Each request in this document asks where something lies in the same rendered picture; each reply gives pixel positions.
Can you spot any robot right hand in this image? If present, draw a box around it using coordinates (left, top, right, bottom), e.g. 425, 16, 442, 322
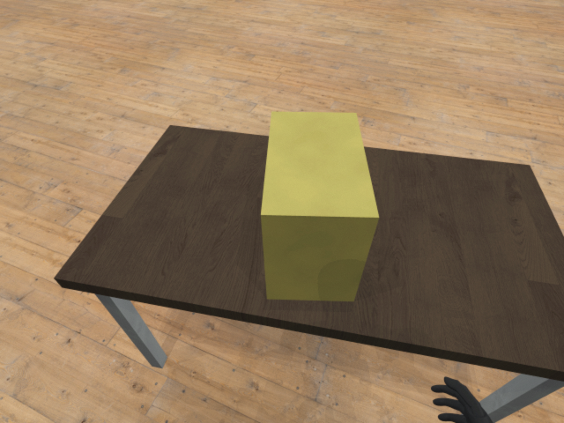
431, 376, 493, 423

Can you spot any carton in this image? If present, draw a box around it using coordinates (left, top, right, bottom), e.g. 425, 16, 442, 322
261, 111, 379, 301

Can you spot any table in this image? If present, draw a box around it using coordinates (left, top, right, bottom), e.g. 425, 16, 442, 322
54, 125, 564, 423

